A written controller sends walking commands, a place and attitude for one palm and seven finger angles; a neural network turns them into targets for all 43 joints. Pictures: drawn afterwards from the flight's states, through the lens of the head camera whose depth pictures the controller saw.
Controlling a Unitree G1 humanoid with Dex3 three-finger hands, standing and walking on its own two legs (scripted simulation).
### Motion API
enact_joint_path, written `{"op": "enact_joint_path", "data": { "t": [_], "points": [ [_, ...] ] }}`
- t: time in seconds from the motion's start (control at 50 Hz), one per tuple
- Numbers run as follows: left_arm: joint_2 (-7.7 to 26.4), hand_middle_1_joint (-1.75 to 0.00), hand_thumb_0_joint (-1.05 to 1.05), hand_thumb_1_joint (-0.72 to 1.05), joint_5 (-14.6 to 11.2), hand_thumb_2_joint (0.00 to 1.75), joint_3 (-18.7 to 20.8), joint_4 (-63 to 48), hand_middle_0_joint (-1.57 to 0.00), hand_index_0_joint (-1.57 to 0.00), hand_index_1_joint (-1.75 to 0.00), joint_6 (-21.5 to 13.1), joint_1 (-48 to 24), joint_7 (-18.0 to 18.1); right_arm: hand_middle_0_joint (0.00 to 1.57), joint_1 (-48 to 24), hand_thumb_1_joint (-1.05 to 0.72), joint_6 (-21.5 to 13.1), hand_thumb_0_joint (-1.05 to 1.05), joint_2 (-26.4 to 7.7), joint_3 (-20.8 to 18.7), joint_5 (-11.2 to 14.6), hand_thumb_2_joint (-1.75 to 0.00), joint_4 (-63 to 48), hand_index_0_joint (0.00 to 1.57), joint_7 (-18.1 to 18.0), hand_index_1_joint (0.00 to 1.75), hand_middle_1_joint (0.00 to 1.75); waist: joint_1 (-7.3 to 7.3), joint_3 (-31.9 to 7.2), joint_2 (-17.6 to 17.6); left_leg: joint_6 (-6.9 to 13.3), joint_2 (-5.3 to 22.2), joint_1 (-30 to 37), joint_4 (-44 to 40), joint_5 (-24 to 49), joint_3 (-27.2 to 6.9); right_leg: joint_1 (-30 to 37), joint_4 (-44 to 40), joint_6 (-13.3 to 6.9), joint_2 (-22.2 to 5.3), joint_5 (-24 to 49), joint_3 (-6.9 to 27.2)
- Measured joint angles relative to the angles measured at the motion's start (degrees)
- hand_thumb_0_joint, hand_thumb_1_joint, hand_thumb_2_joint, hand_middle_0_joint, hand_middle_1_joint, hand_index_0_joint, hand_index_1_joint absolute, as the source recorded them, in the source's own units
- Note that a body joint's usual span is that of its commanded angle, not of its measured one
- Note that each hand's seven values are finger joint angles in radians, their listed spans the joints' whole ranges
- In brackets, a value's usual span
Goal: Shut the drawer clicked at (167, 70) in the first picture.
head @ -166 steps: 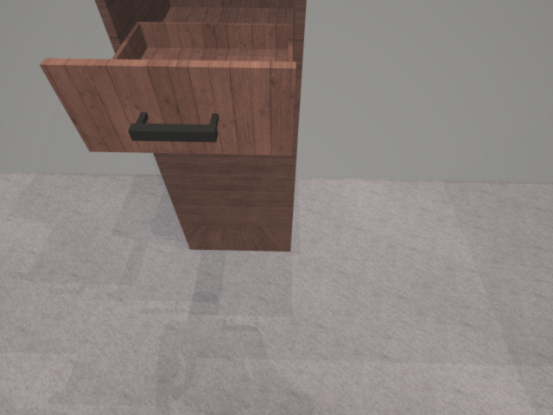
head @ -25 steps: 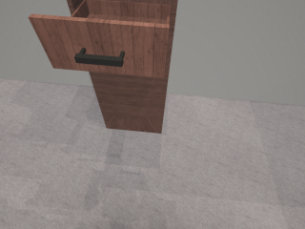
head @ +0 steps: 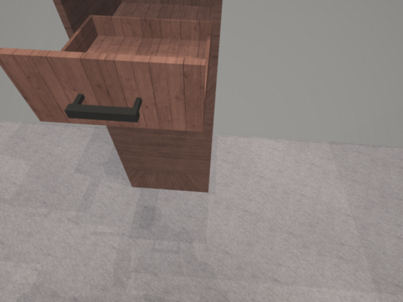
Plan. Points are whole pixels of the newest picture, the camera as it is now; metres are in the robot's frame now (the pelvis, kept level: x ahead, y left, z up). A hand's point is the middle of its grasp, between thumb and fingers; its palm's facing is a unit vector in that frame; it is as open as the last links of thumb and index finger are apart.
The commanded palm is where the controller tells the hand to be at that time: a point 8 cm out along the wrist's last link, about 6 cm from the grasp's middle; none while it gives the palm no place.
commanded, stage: take the last steps up to it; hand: left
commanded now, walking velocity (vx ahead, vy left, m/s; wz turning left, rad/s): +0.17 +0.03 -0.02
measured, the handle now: (106, 106) +0.44 +0.22 +0.14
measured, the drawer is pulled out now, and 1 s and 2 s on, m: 0.28 0.28 0.28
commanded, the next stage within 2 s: come to a stop and stand still in 0.06 s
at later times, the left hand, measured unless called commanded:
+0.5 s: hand out of the picture +0.13 +0.18 -0.17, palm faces +0.05 -0.96 -0.27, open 7.4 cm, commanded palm none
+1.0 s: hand out of the picture +0.14 +0.21 -0.17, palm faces +0.00 -0.96 -0.27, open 7.4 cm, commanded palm none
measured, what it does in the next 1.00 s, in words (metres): steps on the spot: left foot, then left foot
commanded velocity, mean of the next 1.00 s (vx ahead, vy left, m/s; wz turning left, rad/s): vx -0.07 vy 0.02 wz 0.00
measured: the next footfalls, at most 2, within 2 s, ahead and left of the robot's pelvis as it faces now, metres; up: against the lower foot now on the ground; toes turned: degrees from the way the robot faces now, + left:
left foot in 0.22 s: +0.13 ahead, +0.12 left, +0.00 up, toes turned +6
left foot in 0.76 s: +0.13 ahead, +0.11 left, +0.00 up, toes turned +2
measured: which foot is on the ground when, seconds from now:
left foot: down 0.00-0.00, up 0.02-0.20, down 0.22-0.48, up 0.50-0.74, down 0.76-1.00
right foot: down 0.00-1.00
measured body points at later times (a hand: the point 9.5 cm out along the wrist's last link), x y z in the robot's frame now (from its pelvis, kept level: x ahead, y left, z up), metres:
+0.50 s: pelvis +0.10 -0.02 +0.00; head +0.15 -0.03 +0.45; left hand +0.13 +0.23 -0.15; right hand +0.17 -0.25 -0.16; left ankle +0.09 +0.12 -0.73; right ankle +0.03 -0.11 -0.73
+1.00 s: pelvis +0.07 +0.02 -0.01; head +0.08 +0.01 +0.44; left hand +0.14 +0.26 -0.15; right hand +0.14 -0.22 -0.15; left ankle +0.09 +0.11 -0.73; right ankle +0.03 -0.11 -0.73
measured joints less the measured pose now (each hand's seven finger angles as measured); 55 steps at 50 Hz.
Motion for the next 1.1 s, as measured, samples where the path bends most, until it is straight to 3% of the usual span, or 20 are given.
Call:
{"op": "enact_joint_path", "data": {
  "t": [0.02,0.06,0.12,0.18,0.22,0.3,0.46,0.5,0.58,0.62,0.7,0.76,0.86,0.96,1.1],
  "points": [
    [-0.2,-0.3,0.01,0.91,0.0,0.9,0.1,-0.2,-0.19,-0.2,-0.3,-0.5,-0.4,0.3,0.2,0.2,-0.91,0.5,0.0,0.0,-0.1,0.2,-0.9,0.5,0.21,0.2,0.3,0.3,0.09,0.0,0.0,0.4,0.1,-1.1,3.9,-3.7,0.0,0.0,0.0,0.3,-0.1,3.8,-0.1],
    [-1.2,-0.3,0.01,0.91,0.0,0.9,0.1,-0.1,-0.19,-0.2,-0.3,-0.8,-1.1,0.9,0.2,-0.5,-0.91,1.4,0.01,-0.6,-0.5,0.3,-0.9,1.4,0.21,0.5,0.3,0.3,-0.21,0.6,1.4,1.0,0.5,-4.5,14.0,-8.3,-1.1,1.3,0.8,0.5,0.6,4.0,-1.4],
    [-1.8,-0.3,0.01,0.92,0.1,0.9,0.4,0.4,-0.2,-0.2,-0.3,-1.0,-0.7,2.1,0.2,-2.3,-0.91,1.4,0.01,-0.9,-1.1,0.4,-0.9,1.2,0.2,0.4,0.3,0.3,-0.64,0.9,1.5,1.2,0.6,-8.4,20.0,-8.5,-0.8,4.8,-2.9,0.7,1.3,3.5,-2.3],
    [-1.5,-0.3,0.01,0.92,-0.1,0.9,0.4,1.6,-0.2,-0.2,-0.3,-1.0,0.3,2.2,0.2,-4.3,-0.91,0.3,0.01,-0.6,-0.9,0.5,-0.9,-0.3,0.2,0.3,0.3,0.3,-0.57,0.8,0.3,0.7,0.4,-7.7,10.7,-3.2,1.2,7.2,-5.6,1.0,1.3,3.6,-1.9],
    [-1.9,-0.3,0.01,0.92,-0.5,0.9,0.1,2.4,-0.2,-0.2,-0.3,-0.6,1.3,2.3,0.2,-5.1,-0.91,-1.1,0.01,-1.0,-0.5,0.4,-0.9,-1.3,0.2,0.1,0.29,0.3,-0.15,0.5,1.0,0.9,0.8,-5.3,1.8,8.2,1.3,7.6,-4.1,1.5,2.2,1.9,-1.6],
    [-1.8,-0.3,0.01,0.91,-0.7,0.9,-0.7,4.1,-0.2,-0.2,-0.3,1.2,1.1,3.4,0.2,-7.6,-0.92,-1.1,0.01,-0.2,0.1,0.6,-0.9,-0.9,0.2,-1.5,0.3,0.3,0.41,0.4,-0.6,1.0,-0.1,-2.8,1.9,2.2,1.8,8.9,-2.0,2.3,1.2,-0.5,-1.0],
    [-0.9,-0.3,0.01,0.91,-0.5,0.9,-0.1,0.6,-0.2,-0.2,-0.3,2.6,-0.7,3.5,0.2,-12.0,-0.92,1.7,0.0,-0.8,-1.1,0.9,-0.9,-4.2,0.2,-1.8,0.3,0.3,0.89,1.5,1.2,0.0,0.3,-2.0,-0.8,2.9,1.8,8.0,-1.2,1.7,1.5,-0.7,-1.8],
    [-0.2,-0.3,0.01,0.91,-0.1,0.9,0.2,-0.5,-0.2,-0.2,-0.3,2.1,-0.9,3.6,0.2,-12.9,-0.92,2.6,0.0,-1.4,-1.5,0.9,-0.9,-4.9,0.21,-1.6,0.3,0.3,1.12,1.5,1.5,-0.3,0.4,-4.5,3.1,2.4,1.5,8.0,-2.7,0.6,1.8,-2.0,-1.6],
    [0.1,-0.3,0.01,0.91,0.2,0.9,0.1,-1.5,-0.2,-0.2,-0.3,1.7,-1.5,4.2,0.2,-14.8,-0.92,4.2,0.0,-3.0,-2.0,1.0,-0.9,-5.4,0.2,-1.3,0.3,0.3,1.39,3.0,1.7,-0.6,-2.3,-9.5,19.2,-8.7,-1.7,8.5,-3.4,-0.2,1.4,-0.8,-1.3],
    [0.2,-0.3,0.01,0.91,0.2,0.9,0.0,-1.7,-0.2,-0.2,-0.3,2.0,-1.3,4.3,0.2,-15.3,-0.92,4.4,0.0,-3.6,-2.0,1.0,-0.9,-5.5,0.2,-1.0,0.3,0.3,1.51,3.5,1.2,-0.8,-3.1,-9.8,20.6,-9.2,-1.6,9.4,-4.6,0.0,1.0,-0.1,-1.1],
    [0.7,-0.3,0.01,0.9,0.2,0.9,-0.2,-1.6,-0.2,-0.2,-0.3,2.1,-0.4,4.2,0.2,-15.8,-0.91,4.3,0.01,-3.9,-1.7,1.0,-0.9,-6.0,0.2,-0.4,0.29,0.3,1.62,3.9,0.1,-0.8,-3.5,-7.9,13.4,-5.8,-0.8,10.0,-5.2,0.6,0.4,0.3,-0.7],
    [0.7,-0.3,0.01,0.9,-0.3,0.9,-0.6,-1.2,-0.2,-0.2,-0.3,2.0,0.9,4.4,0.2,-14.7,-0.91,3.0,0.0,-4.4,-1.3,0.9,-0.9,-7.1,0.2,0.0,0.3,0.3,1.31,3.2,0.6,0.2,-2.1,-3.9,2.5,7.7,-0.2,8.5,-1.6,1.4,1.1,-1.3,-0.7],
    [0.1,-0.3,0.01,0.9,-0.1,0.9,-1.8,-3.5,-0.2,-0.2,-0.3,1.7,2.8,5.0,0.2,-10.1,-0.91,1.5,0.0,-4.4,-1.0,0.5,-0.9,-10.9,0.2,-0.1,0.29,0.3,1.18,0.2,1.0,2.4,-2.1,-5.1,6.8,-1.1,1.2,5.9,4.1,2.3,0.7,-4.1,0.5],
    [-0.2,-0.3,0.01,0.9,-0.3,0.9,-2.9,-5.1,-0.2,-0.2,-0.3,1.9,1.7,4.5,0.2,-7.8,-0.91,1.4,0.01,-3.5,0.4,0.5,-0.9,-11.2,0.2,-0.2,0.29,0.3,1.31,-1.1,2.5,3.4,-2.3,-5.1,7.1,-0.2,1.8,6.2,3.4,3.5,0.4,-3.0,1.2],
    [0.2,-0.3,0.01,0.9,-0.3,0.9,-3.6,-4.9,-0.2,-0.2,-0.3,2.4,1.3,3.6,0.2,-6.2,-0.94,1.2,0.0,-2.2,1.0,0.5,-0.9,-9.7,0.21,0.0,0.3,0.3,0.38,-2.9,2.8,4.0,-3.1,-4.4,1.9,4.0,2.8,5.7,0.2,3.6,-0.2,0.6,2.1]
  ]
}}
